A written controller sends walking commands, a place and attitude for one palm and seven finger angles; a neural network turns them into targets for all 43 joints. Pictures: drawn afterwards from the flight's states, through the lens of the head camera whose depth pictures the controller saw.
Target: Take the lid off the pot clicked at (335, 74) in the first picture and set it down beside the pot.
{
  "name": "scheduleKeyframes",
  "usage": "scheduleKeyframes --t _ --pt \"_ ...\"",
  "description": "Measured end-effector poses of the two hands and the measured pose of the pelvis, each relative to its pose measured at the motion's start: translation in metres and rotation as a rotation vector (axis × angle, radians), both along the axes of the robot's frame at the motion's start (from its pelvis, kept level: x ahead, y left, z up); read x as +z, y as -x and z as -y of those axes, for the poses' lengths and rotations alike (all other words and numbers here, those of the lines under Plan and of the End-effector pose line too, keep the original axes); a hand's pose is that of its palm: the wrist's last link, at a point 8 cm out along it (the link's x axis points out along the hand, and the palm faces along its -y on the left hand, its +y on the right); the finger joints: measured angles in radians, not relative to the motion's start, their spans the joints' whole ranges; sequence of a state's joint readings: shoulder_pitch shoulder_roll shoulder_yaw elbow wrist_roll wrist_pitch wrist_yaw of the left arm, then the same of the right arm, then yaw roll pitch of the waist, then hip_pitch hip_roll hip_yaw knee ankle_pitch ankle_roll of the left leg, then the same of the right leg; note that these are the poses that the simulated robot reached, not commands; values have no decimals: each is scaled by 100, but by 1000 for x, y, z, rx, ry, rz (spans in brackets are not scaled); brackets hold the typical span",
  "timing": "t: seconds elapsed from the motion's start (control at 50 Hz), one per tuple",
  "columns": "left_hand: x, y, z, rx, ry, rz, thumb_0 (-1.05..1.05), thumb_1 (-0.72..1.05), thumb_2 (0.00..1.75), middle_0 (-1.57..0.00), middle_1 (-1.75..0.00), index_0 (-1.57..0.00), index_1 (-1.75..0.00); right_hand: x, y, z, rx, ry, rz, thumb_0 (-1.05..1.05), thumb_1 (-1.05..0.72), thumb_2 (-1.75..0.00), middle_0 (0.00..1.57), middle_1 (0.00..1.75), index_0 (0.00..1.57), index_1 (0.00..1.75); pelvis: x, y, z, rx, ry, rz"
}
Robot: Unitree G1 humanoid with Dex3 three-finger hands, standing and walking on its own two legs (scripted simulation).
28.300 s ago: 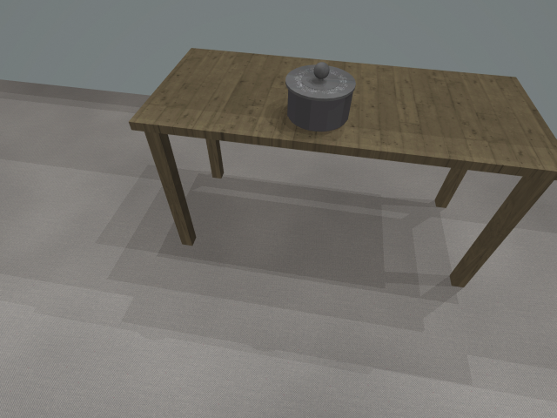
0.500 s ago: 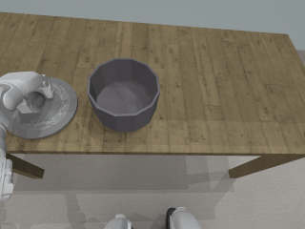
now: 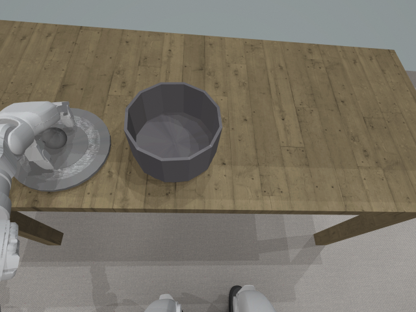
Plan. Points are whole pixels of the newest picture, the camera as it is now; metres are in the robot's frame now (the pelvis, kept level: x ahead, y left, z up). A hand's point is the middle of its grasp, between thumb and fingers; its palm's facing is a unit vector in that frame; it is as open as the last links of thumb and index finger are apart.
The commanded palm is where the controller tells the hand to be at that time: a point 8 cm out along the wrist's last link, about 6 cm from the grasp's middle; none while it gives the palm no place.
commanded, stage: open the fingers wide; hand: left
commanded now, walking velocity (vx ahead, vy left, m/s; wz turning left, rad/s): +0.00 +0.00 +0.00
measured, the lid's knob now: (54, 138) +0.46 +0.31 -0.03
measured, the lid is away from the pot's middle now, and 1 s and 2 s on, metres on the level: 0.25 0.25 0.25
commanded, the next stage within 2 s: raise the empty hand in 0.02 s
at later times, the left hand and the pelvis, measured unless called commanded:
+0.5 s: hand (34, 134) +0.43 +0.31 +0.04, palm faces -0.46 -0.07 -0.88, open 10.8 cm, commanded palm +0.46 +0.30 +0.10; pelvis +0.00 +0.00 +0.01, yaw +1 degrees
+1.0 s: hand (22, 107) +0.44 +0.31 +0.09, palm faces -0.40 -0.08 -0.91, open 10.8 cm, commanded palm +0.46 +0.29 +0.15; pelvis +0.01 +0.00 +0.02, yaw +1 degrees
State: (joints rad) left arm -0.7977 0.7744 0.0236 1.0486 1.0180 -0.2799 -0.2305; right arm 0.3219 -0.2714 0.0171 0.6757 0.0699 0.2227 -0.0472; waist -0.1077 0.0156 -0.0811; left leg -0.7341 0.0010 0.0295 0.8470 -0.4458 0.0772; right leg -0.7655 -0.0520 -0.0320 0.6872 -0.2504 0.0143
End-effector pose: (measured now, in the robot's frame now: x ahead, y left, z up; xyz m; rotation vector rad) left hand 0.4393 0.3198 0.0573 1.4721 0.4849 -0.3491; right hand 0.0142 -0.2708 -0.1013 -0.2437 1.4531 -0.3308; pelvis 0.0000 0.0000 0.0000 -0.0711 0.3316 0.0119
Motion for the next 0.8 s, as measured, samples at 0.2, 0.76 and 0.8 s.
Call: scheduleKeyframes --t 0.2,0.76,0.8 --pt "4 6 1 -12 4 26 0 18 26 -27 -103 -27 -103 1 -7 -1 12 -3 21 0 -90 -90 20 30 21 30 2 1 -2 4 0 15" --pt "67 0 7 1 -4 84 0 18 27 -27 -103 -27 -103 10 -18 -7 14 -36 95 0 -90 -90 20 30 21 30 17 -5 -3 7 -16 88" --pt "68 0 8 5 -12 71 0 18 27 -27 -103 -27 -103 11 -20 -6 17 -39 94 0 -90 -90 20 30 21 30 18 -6 -2 8 -17 92"
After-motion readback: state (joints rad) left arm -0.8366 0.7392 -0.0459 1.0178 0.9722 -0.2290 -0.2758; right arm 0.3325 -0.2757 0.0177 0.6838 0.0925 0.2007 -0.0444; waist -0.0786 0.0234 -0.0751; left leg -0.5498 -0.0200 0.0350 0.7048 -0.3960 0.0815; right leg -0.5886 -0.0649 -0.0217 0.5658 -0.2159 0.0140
